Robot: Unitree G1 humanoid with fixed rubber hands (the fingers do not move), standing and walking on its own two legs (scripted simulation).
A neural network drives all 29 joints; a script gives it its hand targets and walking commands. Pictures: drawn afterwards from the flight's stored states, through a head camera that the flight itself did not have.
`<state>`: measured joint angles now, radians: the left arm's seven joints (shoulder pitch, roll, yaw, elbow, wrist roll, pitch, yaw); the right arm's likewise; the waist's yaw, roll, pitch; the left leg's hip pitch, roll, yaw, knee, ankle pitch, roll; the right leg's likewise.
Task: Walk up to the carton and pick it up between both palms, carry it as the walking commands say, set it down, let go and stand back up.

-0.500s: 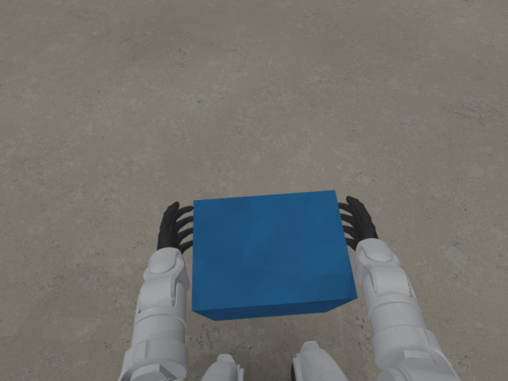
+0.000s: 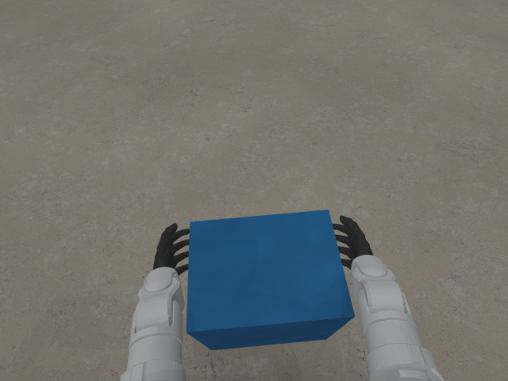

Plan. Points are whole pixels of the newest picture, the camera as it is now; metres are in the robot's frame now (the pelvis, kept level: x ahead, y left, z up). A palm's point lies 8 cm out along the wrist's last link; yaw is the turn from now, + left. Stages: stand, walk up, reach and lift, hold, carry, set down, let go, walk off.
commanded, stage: reach and lift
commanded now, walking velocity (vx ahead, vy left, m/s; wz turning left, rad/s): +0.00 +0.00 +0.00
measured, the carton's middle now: (264, 286) +0.31 +0.00 -0.10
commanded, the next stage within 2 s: hold in 1.48 s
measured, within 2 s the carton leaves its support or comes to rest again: neither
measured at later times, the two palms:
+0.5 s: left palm (152, 259) +0.31 +0.16 +0.05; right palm (372, 248) +0.31 -0.16 +0.05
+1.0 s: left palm (142, 259) +0.30 +0.17 +0.08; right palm (375, 247) +0.30 -0.15 +0.07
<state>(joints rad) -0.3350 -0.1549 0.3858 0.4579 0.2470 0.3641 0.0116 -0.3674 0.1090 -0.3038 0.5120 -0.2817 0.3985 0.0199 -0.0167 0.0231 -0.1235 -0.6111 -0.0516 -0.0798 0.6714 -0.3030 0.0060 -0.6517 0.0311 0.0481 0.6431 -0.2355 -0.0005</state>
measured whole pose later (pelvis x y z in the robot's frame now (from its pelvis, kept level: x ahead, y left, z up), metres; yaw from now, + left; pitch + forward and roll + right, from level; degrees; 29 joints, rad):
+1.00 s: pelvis +0.01 +0.00 +0.03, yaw +0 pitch -6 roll +0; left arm -0.24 -0.15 0.28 0.20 0.27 0.72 -0.02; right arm -0.25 0.13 -0.20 0.22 -0.29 0.76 0.03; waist -0.01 0.02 0.01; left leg -0.03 -0.03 -0.09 0.37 -0.23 0.01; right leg -0.07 0.03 0.06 0.34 -0.16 0.00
